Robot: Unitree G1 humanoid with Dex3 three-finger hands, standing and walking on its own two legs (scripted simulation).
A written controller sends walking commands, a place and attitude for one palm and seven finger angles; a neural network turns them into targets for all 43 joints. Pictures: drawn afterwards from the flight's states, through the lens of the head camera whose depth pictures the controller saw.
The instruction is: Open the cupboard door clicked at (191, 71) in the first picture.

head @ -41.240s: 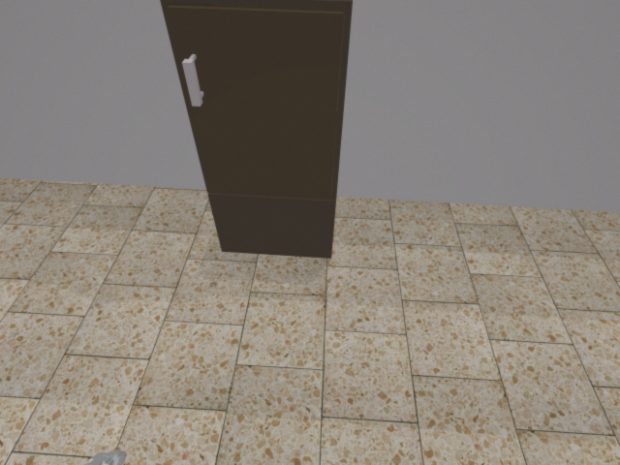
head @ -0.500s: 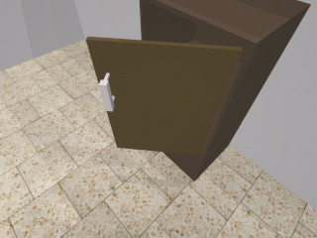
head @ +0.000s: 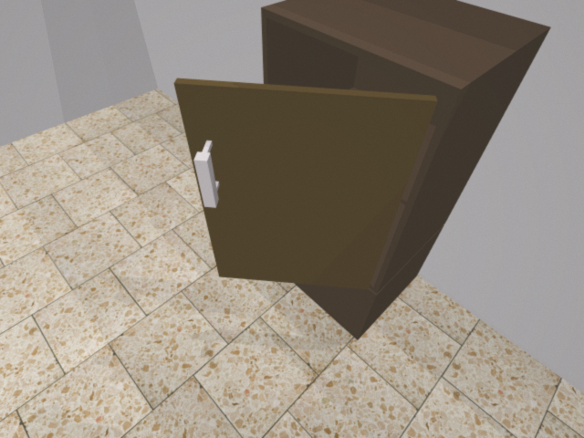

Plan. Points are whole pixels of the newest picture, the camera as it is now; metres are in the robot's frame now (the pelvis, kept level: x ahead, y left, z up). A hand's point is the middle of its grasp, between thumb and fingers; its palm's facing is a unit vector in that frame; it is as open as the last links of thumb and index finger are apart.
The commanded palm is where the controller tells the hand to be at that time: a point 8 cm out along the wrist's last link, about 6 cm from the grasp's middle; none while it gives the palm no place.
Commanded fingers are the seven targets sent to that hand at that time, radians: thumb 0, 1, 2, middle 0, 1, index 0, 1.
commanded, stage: come to a stop and stand still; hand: left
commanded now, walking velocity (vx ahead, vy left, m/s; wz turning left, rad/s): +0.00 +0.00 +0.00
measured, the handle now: (209, 173) +0.57 +0.19 +0.01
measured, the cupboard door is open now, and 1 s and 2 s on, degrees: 41 41 41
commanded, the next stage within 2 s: look again from close up in 1.28 s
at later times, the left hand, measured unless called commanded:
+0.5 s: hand out of the picture -0.01 +0.16 -0.17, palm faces +0.04 -0.98 -0.21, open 7.4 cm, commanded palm none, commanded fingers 0.00 0.90 0.90 -0.20 -0.30 -0.20 -0.30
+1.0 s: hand out of the picture -0.08 +0.17 -0.18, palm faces +0.05 -0.99 -0.14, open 7.4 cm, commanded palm none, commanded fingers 0.00 0.90 0.90 -0.20 -0.30 -0.20 -0.30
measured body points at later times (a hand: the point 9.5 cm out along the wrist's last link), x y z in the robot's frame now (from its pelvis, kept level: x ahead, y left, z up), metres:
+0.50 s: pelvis -0.03 -0.01 +0.00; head -0.05 -0.01 +0.45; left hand -0.02 +0.22 -0.16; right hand +0.00 -0.24 -0.16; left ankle +0.02 +0.10 -0.74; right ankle -0.03 -0.11 -0.74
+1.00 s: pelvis -0.04 +0.02 +0.00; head -0.05 +0.04 +0.45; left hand -0.08 +0.22 -0.17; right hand -0.05 -0.19 -0.16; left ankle +0.02 +0.10 -0.74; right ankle -0.03 -0.11 -0.74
